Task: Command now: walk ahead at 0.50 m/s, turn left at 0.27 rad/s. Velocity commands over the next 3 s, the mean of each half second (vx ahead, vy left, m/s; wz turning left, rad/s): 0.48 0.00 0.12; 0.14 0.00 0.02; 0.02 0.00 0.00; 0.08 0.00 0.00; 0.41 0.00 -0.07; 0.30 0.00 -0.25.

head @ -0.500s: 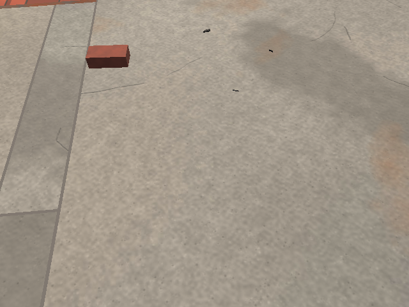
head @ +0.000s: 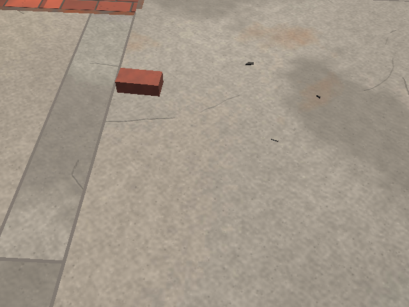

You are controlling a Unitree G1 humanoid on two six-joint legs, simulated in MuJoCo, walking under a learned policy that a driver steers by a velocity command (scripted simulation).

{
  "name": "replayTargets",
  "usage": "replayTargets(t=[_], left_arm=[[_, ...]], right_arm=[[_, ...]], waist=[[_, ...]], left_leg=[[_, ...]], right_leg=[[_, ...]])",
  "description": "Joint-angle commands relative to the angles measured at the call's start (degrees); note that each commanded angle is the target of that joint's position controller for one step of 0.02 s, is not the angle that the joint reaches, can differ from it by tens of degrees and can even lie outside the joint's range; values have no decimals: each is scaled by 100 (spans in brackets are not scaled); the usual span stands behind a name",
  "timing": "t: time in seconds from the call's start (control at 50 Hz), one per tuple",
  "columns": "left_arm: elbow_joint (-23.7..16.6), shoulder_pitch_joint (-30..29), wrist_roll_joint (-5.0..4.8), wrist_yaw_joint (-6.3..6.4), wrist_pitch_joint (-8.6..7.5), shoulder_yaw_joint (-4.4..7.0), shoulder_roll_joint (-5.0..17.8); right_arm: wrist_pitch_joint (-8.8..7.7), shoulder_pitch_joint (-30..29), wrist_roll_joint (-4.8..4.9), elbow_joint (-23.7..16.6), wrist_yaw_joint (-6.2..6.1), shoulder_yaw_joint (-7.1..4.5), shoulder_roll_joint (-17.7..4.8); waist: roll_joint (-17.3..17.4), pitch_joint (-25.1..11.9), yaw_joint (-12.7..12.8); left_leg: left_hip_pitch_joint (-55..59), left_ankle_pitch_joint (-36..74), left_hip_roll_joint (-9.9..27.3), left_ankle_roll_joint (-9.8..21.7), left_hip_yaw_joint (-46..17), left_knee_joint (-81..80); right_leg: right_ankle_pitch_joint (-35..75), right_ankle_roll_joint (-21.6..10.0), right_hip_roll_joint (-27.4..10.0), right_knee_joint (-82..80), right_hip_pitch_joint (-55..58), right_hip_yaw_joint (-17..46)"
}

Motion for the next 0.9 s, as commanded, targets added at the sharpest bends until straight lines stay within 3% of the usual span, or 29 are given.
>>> replayTargets(t=[0.02, 0.06, 0.08, 0.1, 0.12, 0.14, 0.16, 0.18, 0.2, 0.24, 0.28, 0.36, 0.42, 0.5, 0.54, 0.56, 0.58, 0.6, 0.62, 0.64, 0.66, 0.68, 0.7, 0.72, 0.78, 0.86, 0.9], left_arm=[[-554, -586, -24, -1, -147, 113, 504], [-325, 105, -34, 71, -180, 194, 668], [-76, 866, -42, 142, -217, 256, 766], [125, 1736, 14, 228, -275, 326, 967], [137, 2349, 147, 288, -293, 490, 1643], [264, 2221, 2, 208, -227, 478, 1471], [181, 1607, -102, 176, -205, 392, 1077], [142, 1219, -119, 146, -225, 309, 714], [192, 1076, -88, 145, -249, 254, 550], [370, 1111, -109, 149, -328, 208, 476], [546, 1335, -157, 117, -426, 224, 535], [814, 1640, -191, 97, -450, 223, 546], [980, 1811, -204, 99, -447, 210, 553], [1238, 2076, -177, 149, -412, 179, 583], [1276, 1925, -171, 204, -375, 179, 609], [1287, 1823, -198, 228, -348, 174, 607], [1288, 1875, -237, 243, -343, 154, 568], [1118, 2131, -278, 270, -360, 72, 308], [1330, 3040, -495, 295, -258, -8, -82], [1463, 2724, -324, 356, -125, 126, 440], [1344, 2233, -235, 334, -90, 136, 389], [1325, 1936, -157, 322, -56, 109, 264], [1328, 1812, -98, 297, 7, 106, 216], [1414, 1951, -57, 276, 87, 86, 123], [1579, 2026, -85, 300, 253, 32, -64], [1630, 1578, -93, 391, 361, 11, 0], [1717, 1565, -80, 398, 343, -17, -49]], right_arm=[[-77, 231, -35, -113, -92, -192, -930], [-88, 62, -66, -80, -121, -200, -1041], [-82, 8, -87, -41, -103, -198, -1074], [-107, -8, -86, -63, -78, -155, -952], [-130, 572, 113, -225, -41, -39, -410], [-136, 661, 18, -137, -51, -62, -589], [-102, 259, -102, -139, -58, -92, -720], [-99, -139, -128, -187, -12, -61, -692], [-73, -330, -127, -230, 29, -42, -600], [47, -257, -203, -179, 99, 1, -468], [102, -305, -217, -166, 142, 38, -370], [109, -1322, -207, -458, 192, 134, -248], [72, -1971, -156, -603, 222, 239, -62], [0, -2102, -127, -523, 133, 260, -62], [-48, -1712, -161, -334, 77, 207, -213], [-105, -1194, -202, -115, 40, 166, -292], [-190, -667, -277, 80, -3, 112, -472], [-230, -6, -388, 180, -53, 28, -871], [-141, 74, -173, 229, -51, -36, -960], [-69, -114, 90, 161, -24, 0, -677], [-41, -630, 98, 124, -53, 71, -444], [-31, -1001, 49, 108, -87, 161, -168], [-27, -1194, 43, 124, -135, 203, -68], [-22, -1289, 23, 169, -162, 224, -47], [-59, -1356, -59, 289, -138, 221, -144], [64, -1186, -82, 504, -127, 168, -274], [159, -1260, -27, 563, -136, 145, -301]], waist=[[538, 205, 34], [602, -47, 370], [466, -432, 733], [286, -952, 1135], [-872, -1881, 1041], [-1187, -1923, 874], [-426, -938, 644], [72, -450, 591], [81, -174, 491], [-174, -64, 313], [-200, -78, 266], [-164, 172, 409], [-175, 239, 553], [-274, 30, 614], [-360, -102, 427], [-241, -282, 185], [6, -587, -11], [755, -1363, -74], [1669, -2427, 153], [804, -2225, 88], [778, -1444, 228], [623, -888, 356], [660, -600, 491], [725, -584, 632], [743, -702, 762], [886, -527, 564], [773, -333, 635]], left_leg=[[-25, 3460, 1783, 459, -808, -7], [-8, 4875, 1722, 255, -655, 650], [-62, 5391, 1521, 162, -462, 1589], [-763, 4536, 1263, 73, -282, 2885], [-2369, 1918, 452, -215, 196, 5088], [-3286, -1169, -29, -224, 126, 5947], [-3626, -741, 388, -187, -54, 6201], [-3582, -345, 629, -177, 28, 5947], [-3498, -195, 819, -168, 142, 5639], [-3168, -78, 976, -260, 299, 5253], [-3259, 71, 1047, -341, 465, 5025], [-3846, 879, 1325, -549, 826, 3884], [-3431, 1516, 1220, -605, 1102, 2659], [-2767, 1786, 897, -487, 1196, 1937], [-2324, 1592, 779, -322, 1098, 1617], [-1747, 1836, 689, -214, 1108, 1172], [-869, 2820, 953, -105, 939, 904], [630, 5719, 2338, 229, -212, 1554], [1582, 7310, 3516, 1285, -1592, 1612], [1035, 6606, 3173, 1248, -1350, 1361], [363, 5739, 2903, 1089, -920, 1002], [-311, 5130, 2642, 885, -612, 689], [-868, 4832, 2427, 722, -312, 445], [-1324, 4628, 2256, 595, -57, 307], [-1788, 3774, 2037, 526, 277, 133], [-2068, 954, 1956, 419, 43, -198], [-2385, -365, 1887, 267, -67, -262]], right_leg=[[-88, -257, 231, -473, 371, -66], [-647, -460, 563, -697, 1442, -186], [-708, -586, 734, -979, 2336, -288], [-800, -782, 230, -1097, 3649, 178], [-1570, -1437, -1423, -1256, 5331, 2642], [-1469, -1746, -1928, -2146, 5261, 4443], [-1954, -1691, -1726, -2236, 4396, 3772], [-1794, -1583, -1489, -2345, 3702, 2983], [-1385, -1430, -1206, -2502, 3257, 2382], [-565, -1276, -867, -2697, 2784, 1672], [111, -1331, -780, -2819, 2789, 1327], [575, -1298, -545, -3122, 2968, 723], [1399, -1124, -333, -3001, 2929, 282], [2973, -915, -445, -2340, 3365, 157], [3259, -790, -480, -1827, 3597, 247], [3287, -682, -364, -1235, 3614, 206], [2641, -543, -143, -435, 3294, 78], [152, -387, 153, 983, 2295, -142], [-3677, -291, 910, 2645, 1472, -36], [-3566, -292, 758, 2840, 1349, 480], [-3307, -274, 609, 2783, 1112, 469], [-2994, -225, 438, 2468, 1142, 463], [-2745, -150, 330, 2142, 1402, 451], [-2534, -84, 324, 1896, 1869, 363], [-2353, -8, 391, 1092, 2459, 164], [-1963, -67, 380, 98, 2624, 22], [-1545, -151, 417, -554, 2924, -76]])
